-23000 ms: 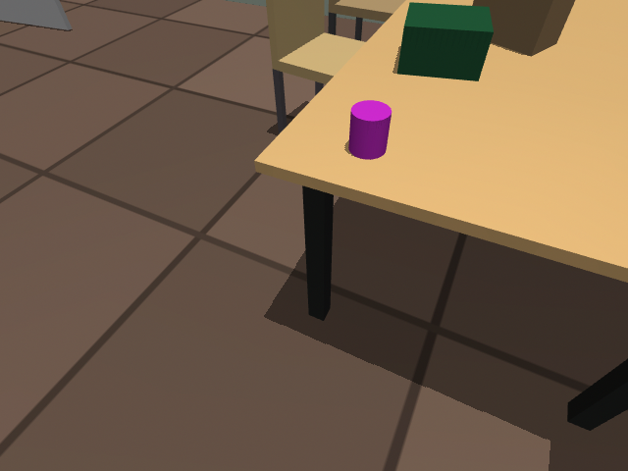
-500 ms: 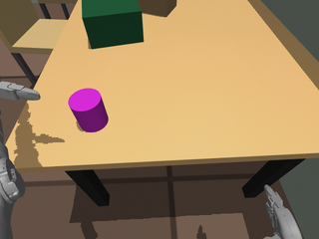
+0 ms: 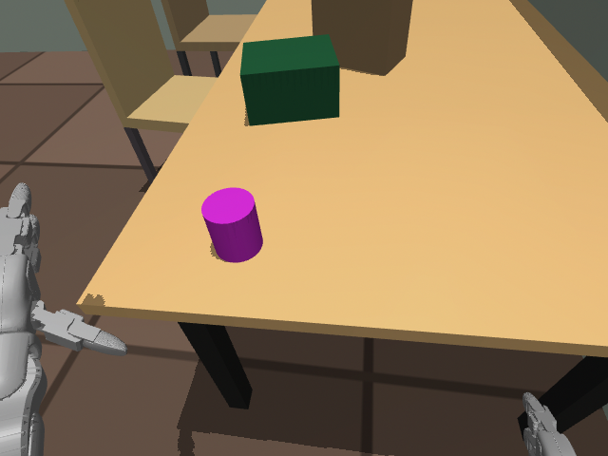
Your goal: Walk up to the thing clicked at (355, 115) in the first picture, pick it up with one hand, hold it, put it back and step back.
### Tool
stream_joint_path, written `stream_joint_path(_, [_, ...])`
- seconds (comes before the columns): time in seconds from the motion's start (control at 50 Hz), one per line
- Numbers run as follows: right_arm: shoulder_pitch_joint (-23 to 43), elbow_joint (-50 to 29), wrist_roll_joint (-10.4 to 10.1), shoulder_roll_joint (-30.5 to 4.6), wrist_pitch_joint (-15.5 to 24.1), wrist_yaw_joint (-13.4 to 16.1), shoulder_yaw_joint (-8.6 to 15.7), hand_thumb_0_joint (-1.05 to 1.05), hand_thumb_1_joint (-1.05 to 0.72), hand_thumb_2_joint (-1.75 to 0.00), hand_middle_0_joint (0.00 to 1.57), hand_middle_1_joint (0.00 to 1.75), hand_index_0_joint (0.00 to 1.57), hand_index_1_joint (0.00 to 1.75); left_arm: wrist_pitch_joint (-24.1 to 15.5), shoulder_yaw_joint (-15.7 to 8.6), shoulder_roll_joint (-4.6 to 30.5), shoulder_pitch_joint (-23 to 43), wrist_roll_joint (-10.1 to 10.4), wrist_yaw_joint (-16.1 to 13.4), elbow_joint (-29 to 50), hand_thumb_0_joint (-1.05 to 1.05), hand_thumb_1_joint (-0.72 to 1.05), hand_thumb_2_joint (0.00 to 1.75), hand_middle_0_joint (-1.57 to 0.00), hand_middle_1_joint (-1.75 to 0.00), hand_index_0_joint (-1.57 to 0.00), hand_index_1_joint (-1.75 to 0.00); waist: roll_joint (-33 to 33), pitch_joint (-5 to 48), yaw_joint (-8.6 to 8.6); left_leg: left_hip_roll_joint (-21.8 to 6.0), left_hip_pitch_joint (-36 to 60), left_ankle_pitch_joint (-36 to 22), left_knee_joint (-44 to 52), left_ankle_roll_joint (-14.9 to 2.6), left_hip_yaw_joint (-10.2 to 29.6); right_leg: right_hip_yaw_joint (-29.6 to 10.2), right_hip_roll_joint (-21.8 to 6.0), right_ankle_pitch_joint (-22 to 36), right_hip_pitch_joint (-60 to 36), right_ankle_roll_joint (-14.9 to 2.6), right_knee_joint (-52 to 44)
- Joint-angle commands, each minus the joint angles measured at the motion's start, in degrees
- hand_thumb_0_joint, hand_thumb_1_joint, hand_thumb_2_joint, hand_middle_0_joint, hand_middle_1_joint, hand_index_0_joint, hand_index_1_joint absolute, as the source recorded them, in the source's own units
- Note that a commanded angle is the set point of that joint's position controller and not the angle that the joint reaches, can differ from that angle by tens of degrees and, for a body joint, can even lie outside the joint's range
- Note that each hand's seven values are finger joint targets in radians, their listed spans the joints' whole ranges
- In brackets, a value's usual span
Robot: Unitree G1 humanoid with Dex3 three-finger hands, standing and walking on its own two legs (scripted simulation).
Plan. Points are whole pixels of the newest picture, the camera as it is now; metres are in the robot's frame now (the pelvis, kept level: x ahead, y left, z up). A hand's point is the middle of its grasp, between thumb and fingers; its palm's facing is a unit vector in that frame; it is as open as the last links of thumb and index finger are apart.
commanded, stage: sink last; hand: left
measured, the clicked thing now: (233, 225) +0.48 +0.16 +0.04
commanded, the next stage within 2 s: home in 0.50 s
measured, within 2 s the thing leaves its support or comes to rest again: neither
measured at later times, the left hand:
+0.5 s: hand (43, 410) +0.15 +0.26 +0.14, palm faces +0.43 -0.79 -0.45, open 17.5 cm
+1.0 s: hand (137, 443) +0.15 +0.22 +0.03, palm faces +0.24 -0.92 -0.31, open 17.6 cm
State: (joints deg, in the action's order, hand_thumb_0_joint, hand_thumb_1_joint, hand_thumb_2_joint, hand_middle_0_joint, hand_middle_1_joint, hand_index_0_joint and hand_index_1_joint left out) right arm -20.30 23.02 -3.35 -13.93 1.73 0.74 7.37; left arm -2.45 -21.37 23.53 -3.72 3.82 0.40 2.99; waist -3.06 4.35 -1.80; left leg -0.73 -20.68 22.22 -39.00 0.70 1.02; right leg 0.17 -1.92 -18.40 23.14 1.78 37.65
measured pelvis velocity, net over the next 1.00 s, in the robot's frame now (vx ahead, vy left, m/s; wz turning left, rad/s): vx -0.02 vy -0.01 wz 0.02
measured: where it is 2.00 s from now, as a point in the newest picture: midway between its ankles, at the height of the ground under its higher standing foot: outside the picture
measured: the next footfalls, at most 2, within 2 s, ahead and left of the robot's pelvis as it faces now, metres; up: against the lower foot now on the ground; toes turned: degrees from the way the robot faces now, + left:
none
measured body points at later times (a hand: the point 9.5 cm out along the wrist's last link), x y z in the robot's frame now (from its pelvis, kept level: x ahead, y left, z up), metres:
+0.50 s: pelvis -0.03 -0.02 +0.00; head -0.03 -0.04 +0.45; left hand +0.12 +0.29 +0.17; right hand +0.14 -0.28 -0.06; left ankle -0.02 +0.12 -0.72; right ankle +0.01 -0.14 -0.72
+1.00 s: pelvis -0.02 -0.01 +0.01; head -0.01 -0.02 +0.46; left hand +0.14 +0.26 +0.05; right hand +0.15 -0.23 -0.07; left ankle -0.02 +0.12 -0.72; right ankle +0.01 -0.14 -0.72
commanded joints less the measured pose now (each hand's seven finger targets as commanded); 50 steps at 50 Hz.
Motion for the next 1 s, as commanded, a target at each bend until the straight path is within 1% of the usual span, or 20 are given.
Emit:
stream_joint_path(0.0, [2.2, -10.1, 0.2, -6.8, 2.8, 1.4, 3.4, 0.00, 0.53, -0.06, 0.05, 0.05, 0.05, 0.05, -5.5, -8.7, 14.9, 4.7, 1.1, -2.6, 23.6, 0.00, -0.55, 0.03, -0.06, -0.04, -0.05, -0.05, -1.4, 7.9, -0.14, 1.3, 2.9, -17.7, 6.1, -0.02, -3.1, 2.5, 1.2, 13.9, -8.1, -1.85, -4.8])
stream_joint_path(0.06, [3.6, -11.6, 0.4, -7.4, 3.2, 2.1, 4.4, 0.00, 0.55, -0.06, 0.05, 0.05, 0.05, 0.05, -6.9, -6.1, 10.0, -4.8, 1.2, -2.6, 25.2, 0.00, -0.55, 0.04, -0.05, -0.04, -0.04, -0.05, 0.6, 4.6, -0.12, 1.5, 2.8, -15.0, 6.4, -0.48, -3.4, 2.5, 1.0, 12.3, -7.3, -1.54, -5.6])
stream_joint_path(0.12, [-0.1, -7.8, 0.4, -5.1, 3.5, 2.0, 3.8, 0.00, 0.55, -0.05, 0.05, 0.05, 0.05, 0.05, -8.4, -6.5, 8.9, -12.5, 1.1, -2.4, 28.4, 0.00, -0.54, 0.04, -0.05, -0.04, -0.04, -0.05, 0.3, 1.6, -0.74, 1.8, 2.2, -12.4, 7.0, -0.81, -3.4, 2.9, 0.9, 9.8, -6.1, -1.46, -6.2])
stream_joint_path(0.16, [2.7, -12.9, 0.3, -8.6, 4.6, 2.3, 6.4, 0.00, 0.53, -0.06, 0.05, 0.05, 0.05, 0.05, -9.4, -9.1, 10.7, -18.0, 1.1, -2.6, 29.1, 0.00, -0.55, 0.04, -0.05, -0.05, -0.05, -0.05, 3.1, 1.3, -1.12, 1.6, 2.0, -10.0, 7.9, -1.01, -3.0, 3.2, 1.1, 7.0, -6.8, -1.46, -6.6])
stream_joint_path(0.18, [1.4, -10.9, 0.4, -7.1, 4.7, 2.1, 5.9, 0.00, 0.54, -0.06, 0.05, 0.05, 0.05, 0.05, -10.5, -7.2, 8.7, -17.5, 1.3, -2.3, 33.2, 0.00, -0.54, 0.04, -0.05, -0.04, -0.05, -0.05, 1.5, 0.4, -1.06, 1.9, 1.6, -9.5, 7.8, -1.01, -3.3, 3.1, 1.0, 6.6, -6.5, -1.45, -6.9])
stream_joint_path(0.2, [0.8, -10.7, 0.5, -5.8, 4.9, 2.0, 4.6, 0.00, 0.54, -0.06, 0.05, 0.05, 0.05, 0.05, -10.8, -9.4, 9.7, -21.2, 1.2, -2.4, 30.3, 0.00, -0.54, 0.04, -0.05, -0.04, -0.05, -0.05, 2.7, -0.3, -1.67, 2.0, 1.0, -9.0, 7.8, -1.17, -3.2, 3.1, 0.9, 5.9, -6.5, -1.33, -7.3])
stream_joint_path(0.26, [1.2, -8.7, 0.8, -5.5, 5.8, 2.5, 4.7, 0.00, 0.53, -0.06, 0.05, 0.05, 0.05, 0.05, -11.8, -7.3, 8.3, -15.3, 0.9, -2.5, 30.0, 0.00, -0.55, 0.04, -0.05, -0.05, -0.05, -0.06, 1.8, -3.6, 0.22, 2.0, 0.7, -4.5, 9.3, -1.40, -3.0, 2.6, 0.8, 2.4, -3.8, -1.20, -8.0])
stream_joint_path(0.28, [2.2, -9.8, 0.9, -7.3, 6.2, 2.8, 6.4, 0.00, 0.53, -0.06, 0.05, 0.05, 0.05, 0.05, -12.0, -8.8, 9.7, -15.8, 0.9, -2.8, 27.9, 0.00, -0.55, 0.04, -0.05, -0.05, -0.05, -0.06, 3.2, -4.0, 0.43, 2.1, 0.5, -2.5, 9.5, -1.51, -2.9, 2.5, 0.7, 0.0, -3.7, -1.03, -8.6])
stream_joint_path(0.32, [2.1, -9.1, 1.1, -4.9, 7.1, 2.8, 3.7, 0.00, 0.53, -0.06, 0.05, 0.05, 0.05, 0.05, -12.9, -8.6, 9.0, -17.5, 0.6, -2.7, 25.6, 0.00, -0.55, 0.04, -0.05, -0.06, -0.05, -0.06, 4.0, -3.0, -0.69, 2.3, 0.6, -2.2, 9.3, -1.78, -3.0, 2.2, 0.4, -0.9, -4.6, -0.85, -9.1])
stream_joint_path(0.36, [2.2, -8.0, 1.4, -7.6, 7.9, 3.4, 6.6, 0.00, 0.54, -0.06, 0.05, 0.05, 0.05, 0.05, -13.7, -8.0, 8.8, -17.8, 0.4, -2.8, 25.3, 0.00, -0.54, 0.04, -0.05, -0.05, -0.05, -0.05, 3.2, -2.9, -0.58, 2.4, 1.1, -2.4, 9.8, -1.74, -2.9, 2.2, 0.3, -0.5, -4.9, -0.88, -9.1])
stream_joint_path(0.4, [4.5, -10.0, 1.5, -5.9, 8.9, 3.0, 3.9, 0.00, 0.54, -0.06, 0.05, 0.05, 0.05, 0.05, -15.0, -6.2, 7.2, -16.7, 0.1, -2.8, 27.4, 0.00, -0.54, 0.04, -0.05, -0.05, -0.05, -0.05, 1.4, -1.7, -1.54, 2.4, 1.6, -2.6, 10.5, -1.59, -2.9, 2.4, 0.3, -0.2, -6.5, -1.05, -8.9])
stream_joint_path(0.44, [3.4, -7.9, 1.7, -7.2, 9.4, 3.3, 5.7, 0.00, 0.52, -0.06, 0.05, 0.05, 0.05, 0.05, -15.6, -9.4, 10.4, -19.1, -0.1, -3.4, 24.2, 0.00, -0.56, 0.05, -0.06, -0.06, -0.05, -0.06, 3.1, -1.7, -1.41, 2.7, 2.1, -4.0, 9.8, -1.76, -3.1, 2.0, -0.1, 0.4, -7.1, -0.76, -9.8])
stream_joint_path(0.5, [4.9, -7.5, 1.8, -5.5, 10.1, 2.9, 3.8, 0.00, 0.50, -0.07, 0.05, 0.05, 0.05, 0.05, -17.0, -8.1, 9.6, -17.2, -0.2, -3.4, 27.9, 0.00, -0.57, 0.05, -0.06, -0.06, -0.06, -0.07, -0.2, -2.6, -2.53, 2.7, 1.1, -3.2, 11.1, -1.51, -3.1, 2.3, 0.1, -0.3, -8.1, -1.17, -10.1])
stream_joint_path(0.52, [5.5, -9.0, 1.9, -7.5, 10.5, 3.2, 5.7, 0.00, 0.49, -0.07, 0.05, 0.05, 0.05, 0.05, -16.9, -10.5, 11.0, -18.7, -0.3, -3.8, 24.1, 0.00, -0.58, 0.05, -0.06, -0.06, -0.06, -0.07, 2.5, -1.7, -1.96, 2.7, 1.5, -3.2, 11.1, -1.71, -3.0, 2.1, 0.2, -0.4, -9.1, -0.93, -10.7])
stream_joint_path(0.56, [4.3, -6.2, 1.8, -5.5, 10.6, 2.9, 4.4, 0.00, 0.48, -0.07, 0.05, 0.05, 0.05, 0.05, -17.7, -9.0, 9.6, -16.9, -0.2, -3.5, 25.3, 0.00, -0.59, 0.05, -0.06, -0.07, -0.06, -0.07, 0.6, -3.7, -2.40, 2.5, 1.3, -2.7, 12.1, -1.56, -3.0, 2.3, 0.4, -0.6, -9.0, -1.15, -11.0])
stream_joint_path(0.6, [4.6, -6.6, 1.9, -8.0, 10.8, 3.1, 6.6, 0.00, 0.39, -0.16, 0.12, 0.13, 0.12, 0.13, -17.6, -10.3, 10.2, -18.4, -0.3, -3.7, 19.3, 0.00, -0.54, 0.06, -0.05, -0.05, -0.05, -0.05, 2.9, -3.5, -1.43, 2.0, 2.1, -5.3, 12.7, -1.52, -2.5, 2.8, 0.7, 2.4, -9.9, -1.03, -10.7])
stream_joint_path(0.68, [7.8, -8.1, 1.5, -4.1, 11.1, 2.5, 1.9, 0.00, 0.07, -0.47, 0.12, 0.17, 0.12, 0.17, -18.1, -5.6, 5.9, -16.3, -0.3, -3.0, 13.4, 0.00, -0.59, 0.04, -0.05, -0.05, -0.05, -0.05, 4.3, -6.7, -1.97, 2.3, 1.6, -2.6, 13.7, -1.64, -2.7, 2.7, 0.6, -0.8, -8.4, -0.83, -12.3])
stream_joint_path(0.78, [7.1, -3.9, 1.5, 0.5, 11.3, 1.8, -4.4, 0.00, -0.30, -0.55, 0.14, 0.20, 0.14, 0.20, -18.6, 1.1, 1.5, -16.3, -0.7, -2.1, 13.0, 0.00, -0.57, 0.05, -0.05, -0.05, -0.05, -0.05, 0.5, -5.0, -2.45, 1.9, 2.0, -3.0, 15.2, -1.69, -2.4, 3.2, 0.9, 0.8, -9.6, -1.24, -11.4])
stream_joint_path(0.92, [8.2, -1.2, 2.8, -7.1, 10.8, 2.6, 2.1, 0.00, -0.66, -0.76, 0.18, 0.26, 0.18, 0.26, -15.9, 4.4, 0.7, -20.0, -1.9, -2.6, 6.8, 0.00, -0.57, 0.04, -0.05, -0.05, -0.05, -0.05, 1.5, 1.1, 0.27, 1.4, 6.8, -12.4, 13.9, -0.93, -1.9, 3.6, 1.5, 9.7, -11.6, -1.45, -10.7])
stream_joint_path(0.98, [11.4, -0.8, 2.9, -3.7, 10.8, 2.8, -0.8, 0.00, -0.80, -0.85, 0.19, 0.28, 0.19, 0.28, -14.3, 9.2, -2.8, -18.6, -2.5, -2.7, 2.0, 0.00, -0.58, 0.04, -0.05, -0.05, -0.05, -0.05, 2.2, 0.3, 0.85, 1.2, 7.2, -14.8, 13.6, -0.78, -1.8, 3.5, 1.5, 11.3, -11.2, -1.43, -10.8])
